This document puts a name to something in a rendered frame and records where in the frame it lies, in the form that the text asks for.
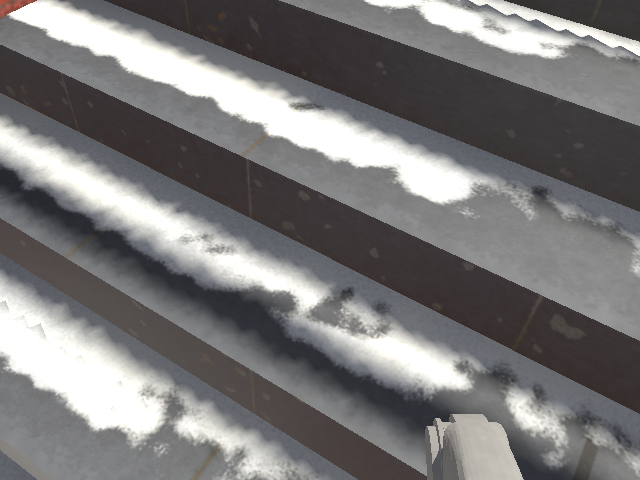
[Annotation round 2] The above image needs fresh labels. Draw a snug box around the right robot thigh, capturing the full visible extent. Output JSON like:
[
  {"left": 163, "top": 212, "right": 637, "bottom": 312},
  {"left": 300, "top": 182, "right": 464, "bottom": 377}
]
[{"left": 425, "top": 414, "right": 524, "bottom": 480}]

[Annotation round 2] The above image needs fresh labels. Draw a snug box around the right robot shin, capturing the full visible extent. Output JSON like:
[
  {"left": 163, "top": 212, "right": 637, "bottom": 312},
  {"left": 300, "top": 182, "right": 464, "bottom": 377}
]
[{"left": 491, "top": 422, "right": 510, "bottom": 447}]

